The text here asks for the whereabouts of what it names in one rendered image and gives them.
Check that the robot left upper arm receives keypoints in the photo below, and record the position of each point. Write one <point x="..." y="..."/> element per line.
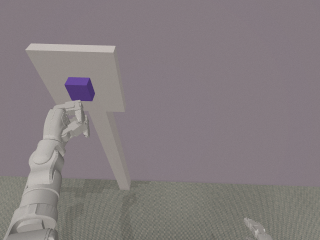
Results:
<point x="40" y="234"/>

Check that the robot left hand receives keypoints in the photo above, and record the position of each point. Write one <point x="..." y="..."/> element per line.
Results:
<point x="59" y="127"/>

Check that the robot right hand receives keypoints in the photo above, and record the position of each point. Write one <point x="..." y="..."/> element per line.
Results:
<point x="257" y="230"/>

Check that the button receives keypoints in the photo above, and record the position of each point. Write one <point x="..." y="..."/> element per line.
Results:
<point x="80" y="88"/>

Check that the panel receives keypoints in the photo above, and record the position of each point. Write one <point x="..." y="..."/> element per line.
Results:
<point x="56" y="62"/>

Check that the robot left forearm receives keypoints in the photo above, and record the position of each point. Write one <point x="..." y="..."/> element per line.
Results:
<point x="38" y="206"/>

